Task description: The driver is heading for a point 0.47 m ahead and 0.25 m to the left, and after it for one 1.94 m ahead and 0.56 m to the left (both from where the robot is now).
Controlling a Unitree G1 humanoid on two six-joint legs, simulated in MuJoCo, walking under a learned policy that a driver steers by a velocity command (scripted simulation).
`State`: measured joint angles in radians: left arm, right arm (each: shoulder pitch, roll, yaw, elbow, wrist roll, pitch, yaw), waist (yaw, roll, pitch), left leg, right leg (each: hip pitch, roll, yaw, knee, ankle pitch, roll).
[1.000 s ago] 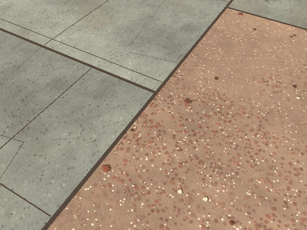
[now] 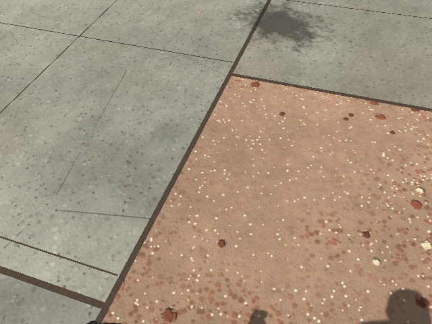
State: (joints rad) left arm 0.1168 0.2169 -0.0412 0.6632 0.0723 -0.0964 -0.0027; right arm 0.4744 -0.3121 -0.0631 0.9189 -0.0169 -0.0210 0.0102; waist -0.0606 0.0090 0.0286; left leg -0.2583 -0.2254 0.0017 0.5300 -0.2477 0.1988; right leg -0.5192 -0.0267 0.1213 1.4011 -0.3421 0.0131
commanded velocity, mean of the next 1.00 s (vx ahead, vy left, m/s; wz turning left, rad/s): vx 1.00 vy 0.00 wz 0.77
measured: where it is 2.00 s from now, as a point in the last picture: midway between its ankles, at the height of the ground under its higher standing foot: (109, 151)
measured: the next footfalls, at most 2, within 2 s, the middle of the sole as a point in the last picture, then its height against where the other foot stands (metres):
right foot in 0.24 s outside the picture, level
left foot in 0.70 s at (176, 257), level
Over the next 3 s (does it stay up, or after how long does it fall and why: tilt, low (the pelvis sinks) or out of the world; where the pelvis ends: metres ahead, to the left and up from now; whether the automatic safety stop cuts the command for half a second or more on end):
stays up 1.52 0.29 0.02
